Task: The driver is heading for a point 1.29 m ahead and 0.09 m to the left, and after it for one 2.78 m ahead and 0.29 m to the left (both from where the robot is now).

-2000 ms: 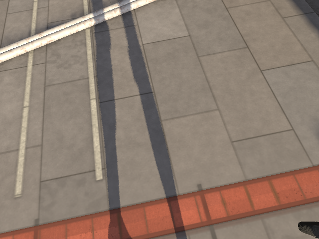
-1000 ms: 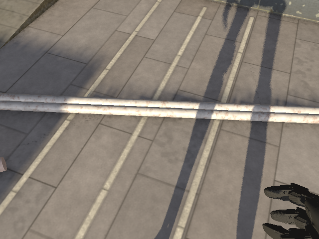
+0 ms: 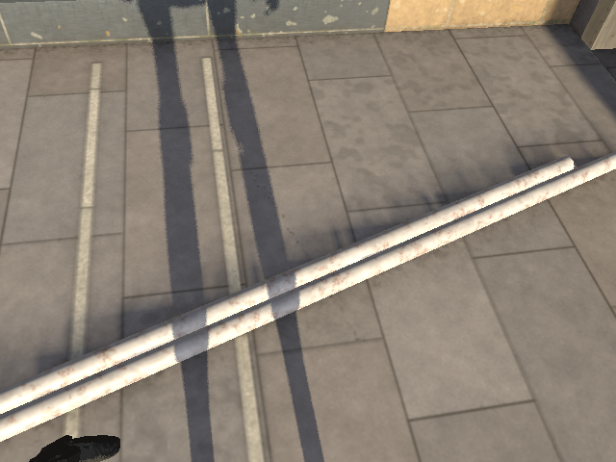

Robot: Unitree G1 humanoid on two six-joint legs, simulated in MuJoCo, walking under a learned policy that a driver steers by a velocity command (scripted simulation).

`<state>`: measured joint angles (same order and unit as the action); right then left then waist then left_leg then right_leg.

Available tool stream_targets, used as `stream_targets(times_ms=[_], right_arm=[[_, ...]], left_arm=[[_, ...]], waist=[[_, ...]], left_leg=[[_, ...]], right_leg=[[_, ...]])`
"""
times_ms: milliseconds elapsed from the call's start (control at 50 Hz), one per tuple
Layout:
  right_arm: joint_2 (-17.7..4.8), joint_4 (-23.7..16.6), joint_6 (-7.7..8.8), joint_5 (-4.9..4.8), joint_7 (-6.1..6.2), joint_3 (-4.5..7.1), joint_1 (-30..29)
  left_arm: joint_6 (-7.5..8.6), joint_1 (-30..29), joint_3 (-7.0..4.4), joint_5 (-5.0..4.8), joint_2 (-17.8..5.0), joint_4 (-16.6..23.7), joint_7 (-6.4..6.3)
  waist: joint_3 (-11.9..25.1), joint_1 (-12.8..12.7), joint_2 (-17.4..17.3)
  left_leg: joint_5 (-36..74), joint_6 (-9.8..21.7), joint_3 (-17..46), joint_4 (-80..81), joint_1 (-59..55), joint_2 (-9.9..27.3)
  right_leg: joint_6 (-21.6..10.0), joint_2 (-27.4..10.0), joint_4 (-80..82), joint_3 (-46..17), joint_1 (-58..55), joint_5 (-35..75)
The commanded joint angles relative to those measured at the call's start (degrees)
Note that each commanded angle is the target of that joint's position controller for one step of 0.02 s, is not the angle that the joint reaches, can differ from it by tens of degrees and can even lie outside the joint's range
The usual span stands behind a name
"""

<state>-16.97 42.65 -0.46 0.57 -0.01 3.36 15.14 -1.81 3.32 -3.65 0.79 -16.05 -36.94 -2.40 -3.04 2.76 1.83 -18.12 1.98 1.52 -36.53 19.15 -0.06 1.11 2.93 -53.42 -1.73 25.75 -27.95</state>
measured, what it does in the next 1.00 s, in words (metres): walks ahead: right foot, then left foot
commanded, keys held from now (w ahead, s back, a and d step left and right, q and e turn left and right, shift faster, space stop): q+shift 0.02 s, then w+q+shift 0.32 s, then w+e+shift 0.66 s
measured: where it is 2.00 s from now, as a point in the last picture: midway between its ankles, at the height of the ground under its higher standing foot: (260, 181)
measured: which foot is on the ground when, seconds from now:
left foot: down 0.00-0.32, up 0.34-0.64, down 0.66-1.00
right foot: up 0.00-0.30, down 0.32-0.66, up 0.68-1.00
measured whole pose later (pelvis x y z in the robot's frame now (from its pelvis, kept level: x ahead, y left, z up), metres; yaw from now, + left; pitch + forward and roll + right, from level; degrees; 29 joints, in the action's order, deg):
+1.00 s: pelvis +0.46 +0.14 -0.01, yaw +0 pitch +2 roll +2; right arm -17.6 48.9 5.4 1.8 0.6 3.0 28.4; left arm -0.1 1.1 -2.6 1.6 -18.9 -37.9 5.6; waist -0.8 3.4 1.5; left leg -23.8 -1.9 -14.8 -10.1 -12.1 -0.9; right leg -6.8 -3.6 -54.0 6.0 47.1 -3.7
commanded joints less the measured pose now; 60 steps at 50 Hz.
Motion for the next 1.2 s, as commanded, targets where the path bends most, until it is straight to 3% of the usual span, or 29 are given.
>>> stream_targets(times_ms=[20, 40, 80, 140, 240, 260, 300, 320, 340, 360, 380, 420, 480, 580, 640, 660, 680, 700, 720, 760, 840, 920, 980, 1060, 1080, 1100, 1120, 1140, 1200], right_arm=[[-11.9, -5.7, 1.74, -0.92, 0.86, 3.67, -2.2], [-10.4, -5.5, 1.39, -2.68, 1.52, 3.44, -1.6], [-9.4, -5.7, 0.76, -3.3, 2.19, 3.19, 0.9], [-10.7, -6.3, 1.12, -2.28, 2.85, 3.65, 2.7], [-10.2, -9.0, 1.2, -3.03, 2.32, 3.48, 0.1], [-13.9, -8.1, -0.26, 2.09, -0.79, 4.97, -1.0], [-10.2, -10.0, -0.63, 0.88, -2.52, 4.19, -5.4], [-7.6, -11.1, -0.08, 0.42, -2.34, 3.54, -7.3], [-1.4, -12.5, 0.71, 0.02, -1.85, 1.83, -6.3], [-1.7, -14.9, 1.22, 0.19, -1.51, 0.86, -7.4], [-4.4, -14.4, 1.47, 1.06, -1.38, 1.06, -8.6], [-6.3, -11.9, 2.16, 2.37, -2.92, 1.44, -7.4], [-6.4, -12.4, 2.31, 3.46, -4.56, 0.83, -10.2], [-3.4, -15.0, 3.24, 1.44, -5.02, -1.39, -16.7], [-8.2, -9.3, 4.12, 2.04, -1.88, 1.01, 0.0], [-12.1, -8.0, 4.57, 3.33, -0.43, 2.34, 10.5], [-17.8, -7.4, 4.79, 4.54, 0.35, 3.22, 16.6], [-15.1, -8.1, 4.33, 3.74, 0.63, 2.77, 11.4], [-10.3, -8.1, 4.1, 3.24, 0.6, 1.37, 6.0], [-5.9, -7.2, 4.33, 2.58, 0.39, 0.23, 2.9], [-3.7, -3.2, 6.2, 0.88, 0.04, -0.24, 5.4], [-3.1, -0.5, 7.43, 1.16, 0.14, -0.36, 4.6], [-5.1, 1.5, 7.28, 1.21, 0.84, -0.09, 6.3], [-10.5, 3.8, 4.27, 1.87, 2.53, 0.54, 15.0], [-12.0, 4.6, 3.8, 1.12, 2.9, 0.29, 16.1], [-11.2, 4.1, 4.31, 0.13, 1.89, 0.24, 12.3], [-7.4, -1.1, 5.45, 1.54, 0.4, -1.01, 6.3], [-8.3, -7.5, 6.71, -0.1, 0.6, -1.29, -1.2], [-6.9, -8.2, 5.79, 2.01, 0.04, -2.16, -3.4]], left_arm=[[1.01, -2.7, -2.13, -0.34, -4.9, 4.8, -0.5], [1.38, -1.7, -2.38, -0.18, -5.5, 4.6, -0.14], [2.9, -3.2, -2.17, -1.35, -4.3, 4.9, 1.73], [5.58, -6.6, -2.33, -2.07, -4.3, 5.0, 2.94], [8.33, -6.0, -2.28, -2.8, -3.5, 4.4, 3.47], [5.26, -1.9, -1.28, 1.45, -4.2, 2.5, 3.56], [4.1, 3.5, -1.54, 0.37, -5.1, 2.0, 2.14], [4.55, 10.2, -2.4, 0.4, -8.7, 0.8, 1.26], [5.22, 16.3, -3.08, 1.58, -13.8, 0.7, 0.57], [5.41, 14.3, -4.13, 3.49, -18.7, 0.2, 0.53], [5.75, 12.4, -3.37, 3.4, -14.1, -0.2, 1.26], [6.39, 13.4, -1.48, 1.97, -8.5, -1.7, 2.53], [7.11, 16.9, -1.13, 0.71, -8.6, -4.8, 3.03], [6.46, 18.1, -2.32, 0.36, -11.7, -6.7, 3.56], [7.06, 18.0, -2.32, -0.78, -11.5, -7.9, 3.92], [7.76, 15.9, -1.7, -1.06, -9.8, -6.7, 4.06], [7.98, 16.9, 0.09, -2.04, -2.2, -3.2, 3.64], [6.76, 15.5, -0.57, -1.66, -6.1, -3.2, 3.13], [5.9, 13.3, -0.91, -0.7, -6.8, -3.4, 3.5], [4.74, 14.4, -0.71, 0.29, -5.4, -5.1, 4.97], [2.35, 8.6, 0.09, 1.08, -2.7, -3.2, 6.93], [2.17, 0.4, 1.11, 0.82, -2.6, 0.9, 8.0], [1.96, -4.3, 2.28, 0.77, -1.8, 2.9, 8.54], [2.14, 3.9, 0.88, 1.26, -6.8, 0.9, 7.06], [2.21, 13.2, -0.43, 2.42, -7.8, -1.5, 6.71], [1.78, 19.5, -2.4, 0.86, -9.8, -4.5, 5.84], [1.42, 20.0, -3.77, 0.24, -15.0, -4.3, 4.29], [0.77, 26.3, -4.49, 1.98, -18.5, -3.2, 2.95], [2.32, 15.8, -3.19, 2.18, -14.2, -3.4, 0.7]], waist=[[6.5, -2.2, -7.8], [9.6, -2.5, -6.9], [8.7, -1.1, -9.5], [5.6, 0.2, -11.1], [3.4, -0.7, -12.5], [4.6, -0.7, -13.9], [3.0, -5.6, -9.1], [4.2, -9.1, -4.9], [9.3, -10.8, 8.3], [6.9, -8.3, 10.6], [3.4, -6.9, 4.3], [2.3, -5.6, 2.3], [-0.4, -5.4, 6.5], [-1.9, -5.7, 8.7], [6.7, 3.4, 1.9], [14.0, 9.8, -2.7], [21.5, 9.5, -18.6], [17.9, 7.2, -12.7], [10.0, 4.1, -8.1], [4.4, 0.5, -8.1], [-2.3, -1.4, -8.1], [-5.8, -3.7, -7.0], [-6.3, -3.5, -4.6], [6.8, -7.6, -2.8], [12.9, -11.6, -2.5], [17.0, -14.2, 5.3], [18.6, -11.3, 3.7], [26.0, -14.3, 0.7], [6.8, -4.9, -8.4]], left_leg=[[30.8, 11.2, 24.1, 15.5, -14.9, 14.0], [16.2, 10.0, 23.4, 16.9, -16.4, 12.1], [-12.9, 9.9, 26.2, 22.7, -16.2, 9.9], [-15.5, 10.4, 28.2, 24.6, -14.6, 9.2], [-12.4, 9.9, 29.3, 21.5, -5.0, 5.8], [-13.5, 8.8, 26.3, 19.8, -2.3, 1.6], [-14.3, 5.9, 26.2, 14.8, 10.2, -1.0], [-16.3, 3.1, 22.6, 7.0, 20.8, -3.5], [-19.1, 1.5, 12.5, -12.1, 25.8, -8.3], [-11.5, 1.3, 8.8, -21.5, 35.0, -6.5], [-5.6, 1.8, 9.3, -26.3, 35.1, -1.5], [-0.8, 1.0, 9.3, -26.3, 31.5, -1.9], [3.6, -1.2, 3.0, -20.9, 27.8, 0.2], [2.6, -2.4, -3.8, 0.8, 3.7, -1.6], [6.7, -0.3, -3.4, 7.1, -25.0, -3.1], [-3.5, 1.6, 5.4, 8.2, -39.2, 6.7], [-30.3, 3.8, 31.4, 18.8, -45.9, 24.7], [-34.6, 5.3, 41.2, 23.0, -36.1, 26.1], [-27.6, 4.6, 32.0, 21.6, -29.8, 23.2], [-13.6, 3.5, 18.1, 24.4, -21.6, 18.0], [3.3, 2.9, 3.9, 28.8, -17.5, 15.6], [18.4, 2.0, -9.1, 32.0, -14.8, 13.4], [41.9, 0.6, -16.7, 30.7, -15.8, 12.1], [91.2, -1.2, -16.7, -1.9, -22.4, 13.7], [83.8, -2.4, -14.6, -18.9, -11.9, 15.4], [31.2, -5.1, -13.8, -42.3, 9.3, 8.5], [-10.3, -4.7, -8.5, -55.3, 25.9, 4.4], [-8.7, -5.6, -0.2, -63.0, 36.2, 2.3], [-7.8, -4.1, 2.2, -46.1, 29.5, 9.4]], right_leg=[[1.3, 0.3, -13.4, -5.4, 14.3, -1.3], [1.4, -1.0, -9.8, -5.7, 13.2, 3.0], [1.6, -0.5, -2.0, -4.0, 12.4, 8.5], [2.1, 0.8, 10.2, -3.9, 9.0, 9.8], [2.7, 2.4, 22.9, -3.2, -3.1, 10.2], [2.4, 3.6, 22.4, 0.6, -7.5, 7.1], [1.5, 2.0, 30.6, 0.3, -22.0, 12.9], [-0.2, -4.1, 32.3, -4.2, -34.5, 10.7], [-2.8, -20.4, 38.1, -20.5, -40.9, -6.7], [-8.7, -28.9, 45.0, -42.5, -35.3, -22.2], [-11.1, -28.5, 44.0, -41.9, -30.5, -21.6], [-9.3, -19.4, 42.1, -27.4, -27.4, -12.1], [-11.1, -14.0, 45.2, -20.4, -22.8, -3.6], [-11.5, -12.2, 46.2, -15.2, -9.7, 14.8], [-9.1, -8.5, 25.6, -10.0, -3.5, 40.1], [-7.7, -4.4, 8.4, -7.2, 6.8, 31.7], [-6.6, 0.2, -10.8, -3.2, 18.3, -1.4], [-7.3, -1.5, -18.6, -4.8, 21.0, 3.5], [-7.4, -4.6, -19.8, -4.2, 22.2, 8.2], [-6.0, -7.6, -17.3, -2.6, 19.6, 11.8], [-4.9, -9.4, -18.3, -1.5, 24.2, 17.0], [-5.7, -9.2, -8.5, 1.8, 23.3, 25.2], [-9.1, -6.0, 2.2, 10.4, 14.1, 25.7], [-13.3, 6.5, 8.5, 19.0, -10.4, 12.3], [-14.9, 6.6, 14.6, 15.0, -30.1, 15.5], [-18.0, 0.5, 21.5, 4.4, -53.4, 26.9], [-22.0, -10.9, 18.6, -12.6, -60.3, 24.6], [-29.6, -18.0, 24.6, -28.6, -65.4, 18.9], [-20.9, -14.1, 35.8, -21.8, -32.1, 9.7]])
